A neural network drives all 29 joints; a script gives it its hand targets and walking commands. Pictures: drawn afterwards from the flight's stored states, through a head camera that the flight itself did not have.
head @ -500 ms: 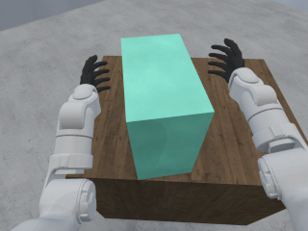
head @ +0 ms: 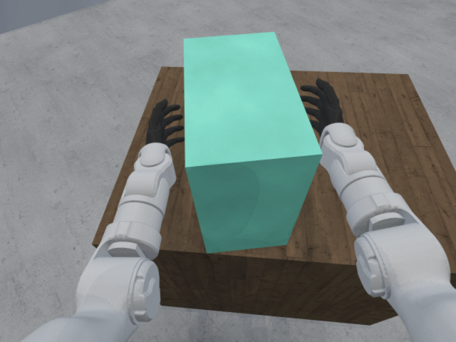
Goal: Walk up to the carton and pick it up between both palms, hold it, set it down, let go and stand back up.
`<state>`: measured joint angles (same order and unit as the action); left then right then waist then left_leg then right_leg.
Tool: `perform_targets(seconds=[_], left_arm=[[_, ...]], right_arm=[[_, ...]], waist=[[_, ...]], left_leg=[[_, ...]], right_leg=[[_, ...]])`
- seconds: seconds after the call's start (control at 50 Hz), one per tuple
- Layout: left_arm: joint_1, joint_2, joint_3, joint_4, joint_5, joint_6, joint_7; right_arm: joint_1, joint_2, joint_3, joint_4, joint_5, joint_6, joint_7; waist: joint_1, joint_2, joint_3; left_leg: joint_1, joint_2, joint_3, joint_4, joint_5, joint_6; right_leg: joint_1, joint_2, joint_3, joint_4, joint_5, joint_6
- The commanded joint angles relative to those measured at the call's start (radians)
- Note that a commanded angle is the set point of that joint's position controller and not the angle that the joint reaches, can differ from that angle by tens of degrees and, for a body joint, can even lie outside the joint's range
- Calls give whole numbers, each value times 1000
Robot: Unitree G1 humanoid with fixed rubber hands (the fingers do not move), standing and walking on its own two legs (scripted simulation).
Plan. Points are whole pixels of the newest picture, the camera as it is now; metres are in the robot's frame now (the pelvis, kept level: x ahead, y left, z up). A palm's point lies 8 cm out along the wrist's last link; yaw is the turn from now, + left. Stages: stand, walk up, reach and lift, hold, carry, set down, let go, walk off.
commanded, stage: reach and lift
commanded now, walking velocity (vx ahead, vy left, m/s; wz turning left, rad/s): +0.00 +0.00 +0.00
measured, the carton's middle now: (238, 148) +0.45 +0.06 +0.05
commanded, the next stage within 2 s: none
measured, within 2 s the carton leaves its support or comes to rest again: neither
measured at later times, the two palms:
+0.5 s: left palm (167, 140) +0.41 +0.19 +0.10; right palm (319, 128) +0.46 -0.08 +0.11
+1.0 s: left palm (166, 149) +0.38 +0.18 +0.11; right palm (319, 141) +0.43 -0.08 +0.11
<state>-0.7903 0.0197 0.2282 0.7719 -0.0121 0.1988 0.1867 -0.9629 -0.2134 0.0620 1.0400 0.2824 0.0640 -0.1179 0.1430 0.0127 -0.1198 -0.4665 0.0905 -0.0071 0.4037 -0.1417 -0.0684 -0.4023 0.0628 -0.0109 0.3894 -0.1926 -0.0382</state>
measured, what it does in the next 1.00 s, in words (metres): stands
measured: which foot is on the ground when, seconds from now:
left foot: down 0.00-1.00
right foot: down 0.00-1.00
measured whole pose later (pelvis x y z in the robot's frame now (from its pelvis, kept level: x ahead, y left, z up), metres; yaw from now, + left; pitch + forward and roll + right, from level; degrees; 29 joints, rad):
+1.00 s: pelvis +0.02 +0.01 +0.01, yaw -1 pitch +3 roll +0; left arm -0.67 -0.22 0.52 0.63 0.42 0.11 0.10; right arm -0.80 0.06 -0.46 0.99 -0.28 -0.08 0.00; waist 0.11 -0.02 -0.05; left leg -0.21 0.07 0.03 0.30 -0.14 -0.05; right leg -0.15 0.04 0.02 0.29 -0.19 -0.03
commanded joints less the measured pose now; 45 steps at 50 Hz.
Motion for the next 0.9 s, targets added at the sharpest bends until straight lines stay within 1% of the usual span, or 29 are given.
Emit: perform_targets(seconds=[0.0, 0.06, 0.18, 0.26, 0.3, 0.42, 0.52, 0.56, 0.58, 0.64, 0.66, 0.68, 0.7, 0.72, 0.74, 0.78, 0.82, 0.84, 0.88], left_arm=[[-541, 97, 19, -170, 33, -156, 6], [-556, 88, 22, -163, 42, -172, 17], [-533, 58, 18, -123, 42, -164, 29], [-514, 34, 8, -99, 42, -154, 30], [-519, 9, 0, -105, 43, -153, 30], [-547, -82, -15, -137, 71, -165, 28], [-541, -133, 15, -150, 142, -154, 27], [-542, -172, 17, -172, 167, -147, 24], [-539, -193, 24, -178, 182, -147, 17], [-539, -301, 41, -190, 246, -144, -19], [-546, -361, 44, -186, 275, -143, -40], [-553, -447, 33, -174, 310, -140, -69], [-560, -548, 25, -144, 351, -137, -108], [-534, -596, 19, -119, 379, -130, -133], [-502, -607, 15, -113, 397, -123, -146], [-459, -615, 12, -129, 416, -115, -163], [-442, -619, 16, -154, 424, -110, -167], [-427, -619, 27, -151, 430, -105, -170], [-412, -622, 34, -154, 433, -96, -171]], right_arm=[[-562, -109, -42, -165, -33, -112, -2], [-576, -104, -40, -153, -34, -122, -1], [-572, -95, -23, -131, -22, -120, 1], [-559, -96, -24, -106, -19, -115, 6], [-561, -81, -27, -103, -20, -115, 10], [-558, -5, -69, -102, -62, -116, 22], [-546, 42, -144, -110, -150, -125, 29], [-539, 71, -175, -121, -191, -131, 30], [-530, 99, -186, -128, -211, -133, 37], [-518, 229, -219, -141, -290, -146, 75], [-521, 308, -230, -144, -329, -151, 94], [-522, 419, -233, -142, -375, -158, 120], [-520, 561, -233, -136, -434, -162, 152], [-499, 635, -241, -133, -480, -170, 173], [-475, 652, -259, -126, -516, -177, 184], [-441, 665, -293, -127, -567, -193, 202], [-427, 678, -299, -140, -584, -208, 217], [-423, 684, -297, -143, -588, -212, 222], [-427, 691, -294, -151, -591, -219, 227]], waist=[[-8, -71, -687], [-3, -69, -701], [2, -82, -698], [-6, -84, -668], [-10, -83, -666], [-25, -63, -649], [-29, -34, -633], [-35, -20, -634], [-30, -22, -628], [-22, -15, -611], [-23, -15, -603], [-25, -13, -587], [-30, -20, -564], [-38, -18, -554], [-47, -10, -540], [-46, -4, -511], [-30, -5, -473], [-19, -14, -439], [-7, -24, -379]], left_leg=[[228, -82, 69, 47, 364, 14], [230, -82, 72, 52, 376, 12], [253, -80, 70, 62, 397, 9], [282, -75, 65, 65, 405, 5], [293, -73, 63, 67, 409, 4], [342, -66, 54, 75, 423, 0], [396, -62, 58, 65, 435, -7], [426, -61, 61, 63, 452, -14], [439, -62, 64, 60, 459, -13], [476, -65, 75, 42, 477, -15], [485, -67, 78, 33, 476, -14], [493, -70, 82, 22, 475, -13], [495, -73, 87, 8, 464, -8], [499, -75, 92, 0, 463, -7], [502, -74, 97, -8, 466, -7], [514, -72, 110, -22, 476, -5], [523, -69, 122, -33, 493, -4], [514, -69, 129, -40, 488, 0], [488, -70, 138, -57, 460, 6]], right_leg=[[314, -23, 34, 37, 582, 114], [311, -19, 34, 38, 591, 110], [285, -10, 27, 31, 594, 100], [252, -2, 19, 19, 569, 92], [237, 1, 15, 13, 553, 89], [186, 5, 4, -9, 503, 79], [174, 6, -10, -36, 455, 64], [177, 8, -21, -46, 447, 59], [185, 5, -23, -50, 449, 59], [218, -5, -38, -63, 446, 57], [234, -10, -42, -68, 446, 57], [254, -15, -48, -72, 450, 57], [281, -23, -54, -75, 451, 58], [303, -28, -56, -77, 466, 59], [314, -31, -59, -78, 475, 59], [323, -28, -65, -81, 482, 64], [334, -20, -71, -81, 488, 70], [346, -18, -72, -82, 485, 73], [367, -17, -72, -85, 466, 75]])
